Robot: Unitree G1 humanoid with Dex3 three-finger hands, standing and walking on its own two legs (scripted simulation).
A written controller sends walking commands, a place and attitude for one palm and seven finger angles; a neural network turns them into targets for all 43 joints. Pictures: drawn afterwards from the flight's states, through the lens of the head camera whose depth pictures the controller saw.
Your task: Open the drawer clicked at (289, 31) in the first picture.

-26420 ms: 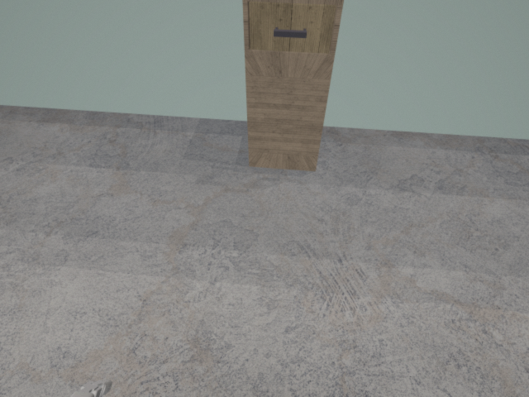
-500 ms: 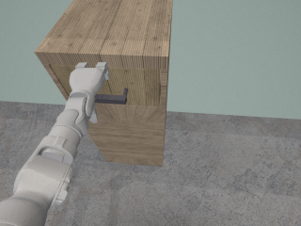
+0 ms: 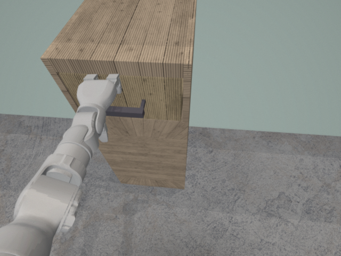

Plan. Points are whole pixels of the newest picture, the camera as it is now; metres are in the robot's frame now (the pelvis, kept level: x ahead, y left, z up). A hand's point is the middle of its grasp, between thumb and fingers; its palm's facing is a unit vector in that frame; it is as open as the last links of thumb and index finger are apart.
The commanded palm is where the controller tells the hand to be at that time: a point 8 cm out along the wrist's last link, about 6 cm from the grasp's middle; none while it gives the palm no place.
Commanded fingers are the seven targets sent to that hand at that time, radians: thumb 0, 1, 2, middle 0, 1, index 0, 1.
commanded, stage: lower the fingers behind the handle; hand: left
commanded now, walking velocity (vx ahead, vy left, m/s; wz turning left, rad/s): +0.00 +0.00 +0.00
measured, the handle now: (123, 106) +0.52 +0.14 +0.01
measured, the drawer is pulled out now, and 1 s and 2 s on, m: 0.00 0.00 0.00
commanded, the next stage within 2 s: close the thumb around the handle in 1.44 s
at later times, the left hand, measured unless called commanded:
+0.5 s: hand (103, 121) +0.46 +0.18 +0.02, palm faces -0.08 +0.00 -1.00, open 13.9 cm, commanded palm +0.45 +0.17 +0.08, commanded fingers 0.00 -0.50 0.30 -0.30 -1.20 -0.30 -1.20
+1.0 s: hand (105, 125) +0.47 +0.19 +0.00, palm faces -0.03 -0.01 -1.00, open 13.9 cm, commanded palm +0.45 +0.17 +0.04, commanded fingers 0.00 -0.50 0.30 -0.30 -1.20 -0.30 -1.20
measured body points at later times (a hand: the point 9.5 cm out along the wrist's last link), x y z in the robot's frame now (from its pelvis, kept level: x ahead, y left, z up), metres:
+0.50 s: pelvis +0.00 +0.01 -0.01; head +0.08 -0.01 +0.43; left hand +0.46 +0.18 +0.07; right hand +0.04 -0.26 -0.15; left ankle -0.03 +0.11 -0.72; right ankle +0.01 -0.10 -0.72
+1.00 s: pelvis -0.01 +0.02 -0.03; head +0.08 +0.02 +0.41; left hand +0.46 +0.18 +0.05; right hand +0.03 -0.25 -0.17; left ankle -0.02 +0.11 -0.72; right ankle +0.01 -0.10 -0.72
